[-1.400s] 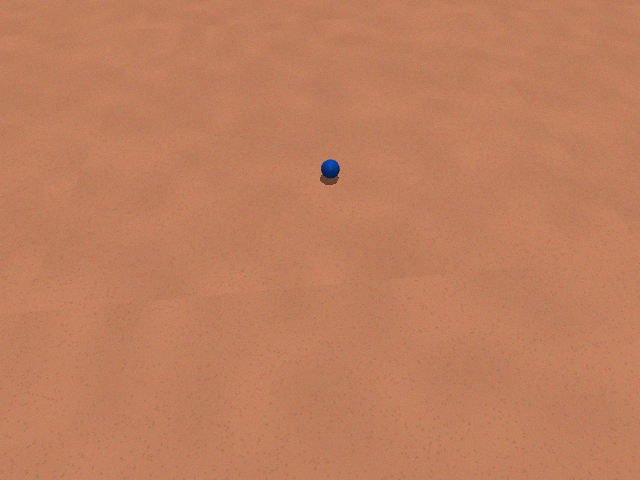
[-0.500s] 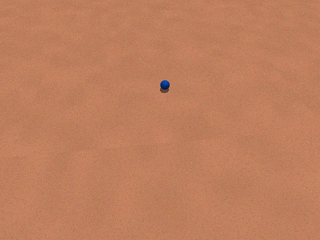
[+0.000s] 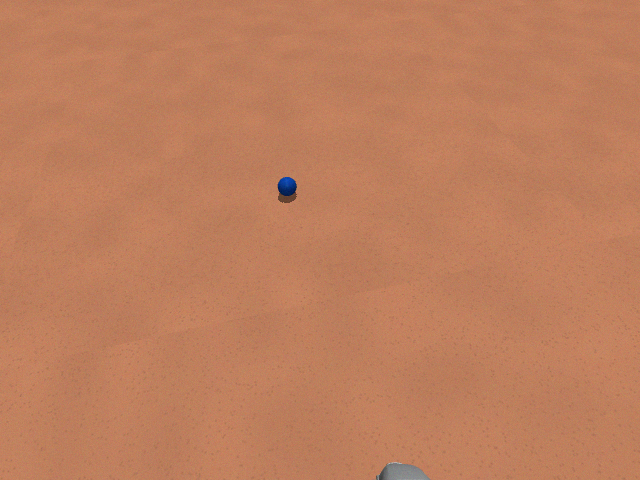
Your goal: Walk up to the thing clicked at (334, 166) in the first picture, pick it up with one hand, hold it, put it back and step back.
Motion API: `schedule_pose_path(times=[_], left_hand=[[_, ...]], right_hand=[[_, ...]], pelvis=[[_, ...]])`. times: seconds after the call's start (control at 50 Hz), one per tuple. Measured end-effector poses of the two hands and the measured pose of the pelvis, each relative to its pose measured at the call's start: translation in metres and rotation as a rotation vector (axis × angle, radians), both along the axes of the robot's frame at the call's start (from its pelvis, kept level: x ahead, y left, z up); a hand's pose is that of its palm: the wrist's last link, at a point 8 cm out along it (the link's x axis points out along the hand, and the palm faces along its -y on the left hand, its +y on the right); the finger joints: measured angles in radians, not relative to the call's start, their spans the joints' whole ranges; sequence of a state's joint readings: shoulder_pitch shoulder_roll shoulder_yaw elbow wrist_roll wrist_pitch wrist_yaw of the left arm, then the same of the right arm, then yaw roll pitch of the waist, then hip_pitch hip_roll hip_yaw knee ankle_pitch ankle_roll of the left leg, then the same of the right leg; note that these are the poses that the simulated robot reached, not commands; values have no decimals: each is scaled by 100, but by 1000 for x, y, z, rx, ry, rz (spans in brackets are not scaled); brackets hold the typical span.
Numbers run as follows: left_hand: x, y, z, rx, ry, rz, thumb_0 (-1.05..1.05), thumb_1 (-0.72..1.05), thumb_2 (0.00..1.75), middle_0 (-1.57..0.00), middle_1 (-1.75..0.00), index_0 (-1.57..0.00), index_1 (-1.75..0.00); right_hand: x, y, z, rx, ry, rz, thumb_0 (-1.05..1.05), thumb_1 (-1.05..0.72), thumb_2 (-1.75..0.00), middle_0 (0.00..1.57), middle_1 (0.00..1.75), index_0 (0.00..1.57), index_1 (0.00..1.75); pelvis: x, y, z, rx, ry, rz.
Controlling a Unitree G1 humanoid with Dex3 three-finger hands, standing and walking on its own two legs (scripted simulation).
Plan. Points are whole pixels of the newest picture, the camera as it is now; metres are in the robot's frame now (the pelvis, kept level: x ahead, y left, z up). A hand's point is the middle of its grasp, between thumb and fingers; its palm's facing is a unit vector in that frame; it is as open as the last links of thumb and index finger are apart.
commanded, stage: walk up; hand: left
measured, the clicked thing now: (287, 186) +1.43 +0.14 -0.73
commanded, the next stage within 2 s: none
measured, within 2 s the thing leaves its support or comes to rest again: neither
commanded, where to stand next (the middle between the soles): +1.02 -0.05 m, yaw -5 degrees
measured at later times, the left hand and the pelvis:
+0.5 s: hand (168, 423) +0.23 +0.24 -0.15, palm faces -0.04 -0.94 -0.35, open 7.4 cm; pelvis +0.21 -0.03 -0.01, yaw -2 degrees
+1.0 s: hand (214, 241) +0.58 +0.21 -0.13, palm faces -0.11 -0.89 -0.43, open 7.4 cm; pelvis +0.46 -0.06 -0.02, yaw -5 degrees
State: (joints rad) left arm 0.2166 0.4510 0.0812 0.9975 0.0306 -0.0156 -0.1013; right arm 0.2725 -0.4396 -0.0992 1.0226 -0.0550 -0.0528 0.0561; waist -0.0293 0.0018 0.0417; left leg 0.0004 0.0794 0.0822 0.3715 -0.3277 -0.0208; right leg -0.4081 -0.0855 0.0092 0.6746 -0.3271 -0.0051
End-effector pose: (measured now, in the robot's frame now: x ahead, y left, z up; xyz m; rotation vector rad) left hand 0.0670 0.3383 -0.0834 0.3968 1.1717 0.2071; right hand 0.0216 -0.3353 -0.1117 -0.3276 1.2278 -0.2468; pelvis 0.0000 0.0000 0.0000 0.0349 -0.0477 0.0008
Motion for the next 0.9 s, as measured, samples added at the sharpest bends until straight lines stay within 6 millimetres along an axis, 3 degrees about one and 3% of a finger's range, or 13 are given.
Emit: schedule_pose_path(times=[0.1, 0.26, 0.34, 0.42, 0.6, 0.74, 0.9], left_hand=[[38, -28, -6, 53, -77, 5, 1, 91, 90, -21, -30, -20, -30], [56, -71, -1, -17, -13, 40, 0, 90, 90, -21, -30, -20, -30], [79, -76, -6, -42, 14, 38, 1, 90, 90, -21, -30, -21, -30], [116, -71, -14, -57, 25, 26, 1, 90, 90, -21, -30, -21, -30], [229, -35, -41, -51, 59, -2, 1, 90, 90, -21, -30, -20, -30], [348, -36, -20, -51, -40, -96, 1, 91, 90, -21, -30, -20, -30], [462, -62, -5, -21, -100, -171, 1, 91, 90, -21, -30, -20, -30]], right_hand=[[39, -43, -29, -14, 20, -7, 1, -91, -90, 20, 30, 20, 30], [139, -36, -3, 66, -100, 53, 1, -91, -90, 20, 30, 20, 30], [174, -33, 8, 70, -102, 68, 1, -91, -90, 20, 30, 20, 30], [212, -31, 13, 46, -76, 80, 1, -91, -90, 20, 30, 20, 30], [327, -2, 16, -17, -169, 85, 1, -91, -90, 20, 30, 20, 30], [354, 6, 27, 4, -175, -2, 0, -90, -90, 21, 30, 20, 30], [387, -22, -3, 38, -85, -48, 1, -90, -90, 21, 30, 20, 30]], pelvis=[[38, -32, -23, -36, -21, -6], [93, -49, 2, -39, -20, -40], [128, -51, 6, -49, -5, -50], [166, -46, 4, -64, 10, -49], [265, -14, -13, -39, 18, -59], [332, -15, 1, -28, 0, -78], [410, -36, -9, 0, -4, -97]])
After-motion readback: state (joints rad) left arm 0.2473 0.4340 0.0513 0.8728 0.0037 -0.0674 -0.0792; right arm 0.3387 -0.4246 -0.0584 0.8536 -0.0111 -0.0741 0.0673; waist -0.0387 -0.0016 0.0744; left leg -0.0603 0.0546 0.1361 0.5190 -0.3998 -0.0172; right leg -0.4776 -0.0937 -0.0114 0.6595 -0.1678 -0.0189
